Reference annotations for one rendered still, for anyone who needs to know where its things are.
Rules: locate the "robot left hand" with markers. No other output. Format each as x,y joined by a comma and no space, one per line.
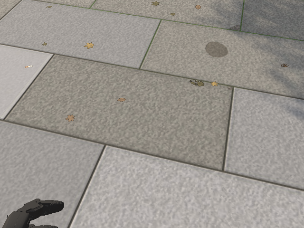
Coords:
31,211

